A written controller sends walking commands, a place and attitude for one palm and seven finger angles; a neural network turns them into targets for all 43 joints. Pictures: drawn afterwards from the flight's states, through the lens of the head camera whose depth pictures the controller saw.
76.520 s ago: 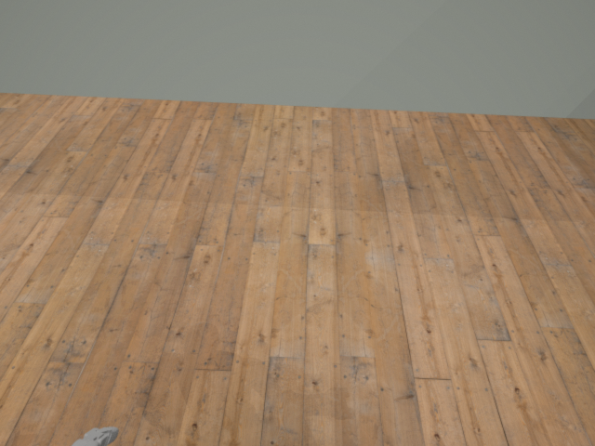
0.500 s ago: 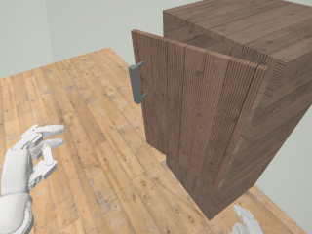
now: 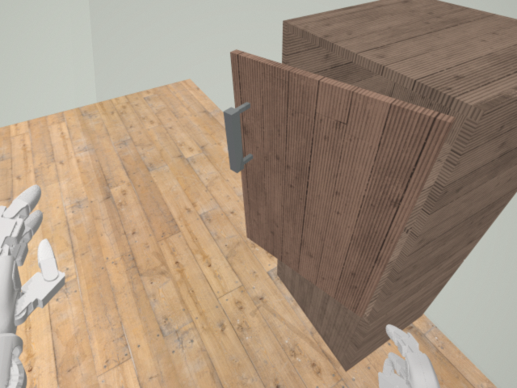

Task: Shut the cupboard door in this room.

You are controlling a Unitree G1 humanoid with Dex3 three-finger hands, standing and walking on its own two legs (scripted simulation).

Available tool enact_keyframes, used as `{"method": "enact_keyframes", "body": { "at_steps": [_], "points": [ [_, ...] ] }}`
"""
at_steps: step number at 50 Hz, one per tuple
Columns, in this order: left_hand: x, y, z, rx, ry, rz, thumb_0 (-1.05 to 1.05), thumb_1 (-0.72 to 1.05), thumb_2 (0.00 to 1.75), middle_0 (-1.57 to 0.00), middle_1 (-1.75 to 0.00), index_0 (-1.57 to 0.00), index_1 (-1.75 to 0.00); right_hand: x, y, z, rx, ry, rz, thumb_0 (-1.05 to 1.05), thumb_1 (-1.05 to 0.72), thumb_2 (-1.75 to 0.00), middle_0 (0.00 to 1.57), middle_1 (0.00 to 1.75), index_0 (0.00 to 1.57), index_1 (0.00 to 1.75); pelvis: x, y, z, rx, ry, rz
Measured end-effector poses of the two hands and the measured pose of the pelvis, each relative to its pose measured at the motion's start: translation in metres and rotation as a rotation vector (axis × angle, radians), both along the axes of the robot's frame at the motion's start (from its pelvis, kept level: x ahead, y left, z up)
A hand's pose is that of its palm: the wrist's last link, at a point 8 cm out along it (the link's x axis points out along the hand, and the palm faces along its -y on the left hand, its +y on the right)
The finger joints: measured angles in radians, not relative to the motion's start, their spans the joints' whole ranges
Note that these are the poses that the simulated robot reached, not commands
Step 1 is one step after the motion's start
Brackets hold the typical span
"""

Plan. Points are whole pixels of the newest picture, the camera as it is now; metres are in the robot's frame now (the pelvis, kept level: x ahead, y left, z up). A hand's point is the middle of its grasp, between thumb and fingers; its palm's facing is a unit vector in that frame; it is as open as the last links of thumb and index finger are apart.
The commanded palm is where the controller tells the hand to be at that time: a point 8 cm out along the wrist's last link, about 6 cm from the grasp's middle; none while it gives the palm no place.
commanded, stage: step back with the hand held close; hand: left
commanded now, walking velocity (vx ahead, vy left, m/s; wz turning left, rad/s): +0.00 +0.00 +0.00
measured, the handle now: (241, 137) +0.60 +0.12 +0.08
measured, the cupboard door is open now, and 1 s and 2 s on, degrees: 19 19 19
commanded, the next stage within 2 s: stop stepping back and stand still in 1.62 s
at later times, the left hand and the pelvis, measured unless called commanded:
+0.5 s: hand (52, 285) +0.18 +0.27 +0.15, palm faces +0.34 -0.79 -0.51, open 7.5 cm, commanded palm +0.12 +0.31 +0.17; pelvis -0.03 +0.02 -0.01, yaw -2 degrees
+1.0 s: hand out of the picture +0.11 +0.29 +0.16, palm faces +0.45 -0.77 -0.44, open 7.5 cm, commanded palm +0.05 +0.32 +0.17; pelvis -0.09 +0.02 -0.02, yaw +1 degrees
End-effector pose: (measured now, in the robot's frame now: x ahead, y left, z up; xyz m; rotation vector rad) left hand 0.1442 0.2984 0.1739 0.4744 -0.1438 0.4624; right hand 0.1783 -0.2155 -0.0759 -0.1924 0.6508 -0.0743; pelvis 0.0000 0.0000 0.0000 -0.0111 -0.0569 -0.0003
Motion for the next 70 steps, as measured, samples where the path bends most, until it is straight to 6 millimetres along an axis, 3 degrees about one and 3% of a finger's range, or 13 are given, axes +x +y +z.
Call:
{"method": "enact_keyframes", "body": {
  "at_steps": [11,21,42,54,64,70],
  "points": [
    [0.004,0.008,0.007,0.055,-0.008,-0.003,0.02,0.88,0.89,-0.21,-0.3,-0.21,-0.3,-0.014,-0.005,-0.008,-0.006,0.065,-0.022,0.02,-0.9,-0.9,0.2,0.3,0.21,0.3,-0.004,0.001,-0.001,-0.011,0.026,-0.007],
    [0.007,0.008,-0.007,0.088,0.056,-0.109,0.02,0.89,0.89,-0.21,-0.3,-0.21,-0.3,-0.047,-0.019,-0.009,-0.054,0.13,-0.142,0.02,-0.9,-0.9,0.2,0.3,0.2,0.3,-0.021,0.015,-0.006,0.0,0.059,-0.029],
    [-0.064,0.02,-0.001,0.119,-0.11,-0.081,0.02,0.88,0.89,-0.21,-0.3,-0.21,-0.3,-0.108,-0.005,-0.01,-0.084,0.097,-0.091,0.02,-0.9,-0.9,0.2,0.3,0.21,0.3,-0.079,0.018,-0.018,-0.019,0.055,-0.012],
    [-0.079,0.026,0.005,0.184,-0.159,-0.1,0.02,0.88,0.9,-0.21,-0.3,-0.21,-0.3,-0.124,-0.005,-0.01,-0.107,0.089,-0.075,0.02,-0.9,-0.9,0.2,0.3,0.21,0.3,-0.096,0.018,-0.022,-0.027,0.054,0.015],
    [-0.098,0.015,0.005,0.162,-0.187,-0.133,0.01,0.88,0.89,-0.21,-0.3,-0.21,-0.3,-0.131,-0.006,-0.01,-0.11,0.099,-0.064,0.01,-0.9,-0.9,0.2,0.3,0.21,0.3,-0.113,0.018,-0.023,-0.02,0.067,0.017],
    [-0.108,0.03,0.008,0.214,-0.188,-0.137,0.01,0.88,0.89,-0.21,-0.3,-0.21,-0.3,-0.146,-0.001,-0.005,-0.131,0.093,-0.085,0.02,-0.9,-0.9,0.2,0.3,0.21,0.3,-0.123,0.025,-0.022,-0.056,0.067,0.041]
  ]
}}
